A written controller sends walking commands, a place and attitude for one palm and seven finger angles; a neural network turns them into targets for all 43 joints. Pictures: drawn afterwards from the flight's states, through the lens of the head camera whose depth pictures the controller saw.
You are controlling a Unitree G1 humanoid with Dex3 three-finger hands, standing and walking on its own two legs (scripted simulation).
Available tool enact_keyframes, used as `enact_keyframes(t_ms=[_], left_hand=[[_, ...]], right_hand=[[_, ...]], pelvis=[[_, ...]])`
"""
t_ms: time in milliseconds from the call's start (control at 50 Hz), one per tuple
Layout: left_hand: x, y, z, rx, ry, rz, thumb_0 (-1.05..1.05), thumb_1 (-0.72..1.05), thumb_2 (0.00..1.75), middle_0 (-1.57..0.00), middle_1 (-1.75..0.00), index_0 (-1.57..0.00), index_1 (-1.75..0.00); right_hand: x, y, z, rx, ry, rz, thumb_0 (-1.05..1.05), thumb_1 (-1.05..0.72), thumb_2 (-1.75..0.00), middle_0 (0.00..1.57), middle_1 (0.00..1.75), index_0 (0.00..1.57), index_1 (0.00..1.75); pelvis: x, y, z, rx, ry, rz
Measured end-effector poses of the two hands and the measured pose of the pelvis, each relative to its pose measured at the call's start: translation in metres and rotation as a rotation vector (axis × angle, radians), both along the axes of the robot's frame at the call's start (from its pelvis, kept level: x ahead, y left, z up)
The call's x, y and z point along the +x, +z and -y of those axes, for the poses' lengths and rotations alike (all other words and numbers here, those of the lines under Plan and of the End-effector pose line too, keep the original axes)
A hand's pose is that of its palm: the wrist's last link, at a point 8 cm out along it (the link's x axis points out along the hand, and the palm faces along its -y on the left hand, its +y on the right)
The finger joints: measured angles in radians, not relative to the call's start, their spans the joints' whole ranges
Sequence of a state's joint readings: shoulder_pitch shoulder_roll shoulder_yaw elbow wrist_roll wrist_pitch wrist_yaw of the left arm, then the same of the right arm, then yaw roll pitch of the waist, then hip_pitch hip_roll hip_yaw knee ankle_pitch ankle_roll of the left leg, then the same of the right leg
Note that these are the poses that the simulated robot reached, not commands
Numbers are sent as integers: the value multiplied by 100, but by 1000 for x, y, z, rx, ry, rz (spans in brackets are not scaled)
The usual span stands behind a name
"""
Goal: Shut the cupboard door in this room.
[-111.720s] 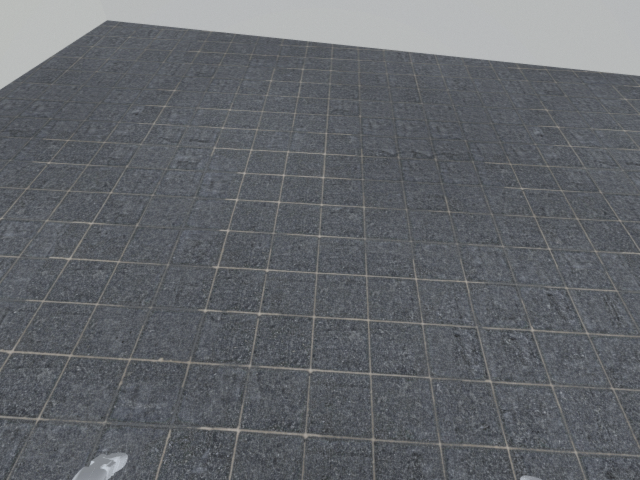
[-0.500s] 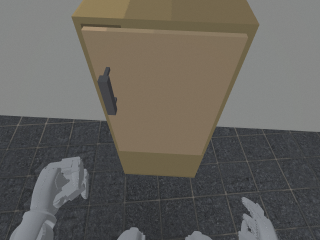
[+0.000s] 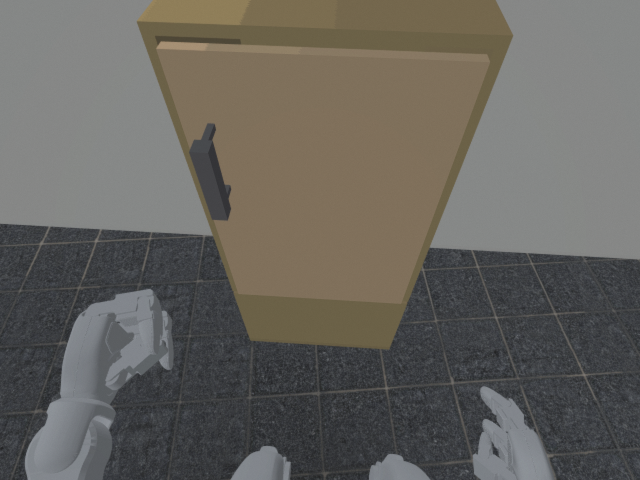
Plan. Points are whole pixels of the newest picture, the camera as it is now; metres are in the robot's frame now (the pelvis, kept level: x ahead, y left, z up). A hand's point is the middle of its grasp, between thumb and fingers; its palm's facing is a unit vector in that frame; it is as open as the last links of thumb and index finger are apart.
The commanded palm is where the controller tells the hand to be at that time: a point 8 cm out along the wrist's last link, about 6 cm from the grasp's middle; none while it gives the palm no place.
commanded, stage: bring the fist close to the handle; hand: left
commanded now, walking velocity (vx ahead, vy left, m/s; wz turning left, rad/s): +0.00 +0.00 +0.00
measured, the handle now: (215, 173) +0.51 +0.19 +0.07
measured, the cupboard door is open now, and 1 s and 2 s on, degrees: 0 0 0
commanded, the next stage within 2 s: push the door shut along its arc in 1.24 s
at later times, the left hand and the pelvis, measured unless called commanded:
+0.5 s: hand (210, 274) +0.35 +0.17 +0.06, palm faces -0.03 -1.00 -0.04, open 3.1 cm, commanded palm +0.34 +0.22 +0.07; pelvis +0.00 +0.01 +0.01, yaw -1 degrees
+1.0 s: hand (237, 218) +0.42 +0.14 +0.08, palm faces +0.00 -1.00 -0.05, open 3.1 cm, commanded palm +0.39 +0.20 +0.07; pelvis +0.00 +0.00 +0.01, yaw -2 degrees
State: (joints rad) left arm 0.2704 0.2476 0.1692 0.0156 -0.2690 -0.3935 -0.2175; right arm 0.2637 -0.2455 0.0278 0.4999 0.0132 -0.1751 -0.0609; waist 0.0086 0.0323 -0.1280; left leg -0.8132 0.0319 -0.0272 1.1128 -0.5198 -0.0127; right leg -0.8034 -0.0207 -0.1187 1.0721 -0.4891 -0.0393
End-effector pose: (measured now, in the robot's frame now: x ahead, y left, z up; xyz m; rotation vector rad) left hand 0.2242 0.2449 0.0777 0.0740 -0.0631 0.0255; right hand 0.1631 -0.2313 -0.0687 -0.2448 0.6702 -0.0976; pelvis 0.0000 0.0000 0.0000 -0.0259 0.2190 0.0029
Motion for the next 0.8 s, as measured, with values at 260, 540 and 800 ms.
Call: enact_keyframes(t_ms=[260, 540, 800], left_hand=[[67, -2, 21, -46, -71, -63, 2, 90, 90, -130, -150, -130, -150], [112, -15, 28, -37, -62, -66, 2, 90, 90, -130, -150, -130, -150], [162, -5, 42, -33, -45, -87, 1, 90, 90, -129, -150, -130, -150]], right_hand=[[-22, -2, 8, 4, -77, -77, 2, -90, -90, 21, 30, 21, 30], [-35, -14, 11, -13, -85, -180, 1, -90, -90, 21, 30, 21, 30], [-63, -21, 10, 25, -131, -269, 1, -90, -90, 21, 30, 21, 30]], pelvis=[[7, 9, -4, 11, -21, -11], [4, 8, -8, 12, -19, -29], [5, 12, -8, 21, -34, -44]])
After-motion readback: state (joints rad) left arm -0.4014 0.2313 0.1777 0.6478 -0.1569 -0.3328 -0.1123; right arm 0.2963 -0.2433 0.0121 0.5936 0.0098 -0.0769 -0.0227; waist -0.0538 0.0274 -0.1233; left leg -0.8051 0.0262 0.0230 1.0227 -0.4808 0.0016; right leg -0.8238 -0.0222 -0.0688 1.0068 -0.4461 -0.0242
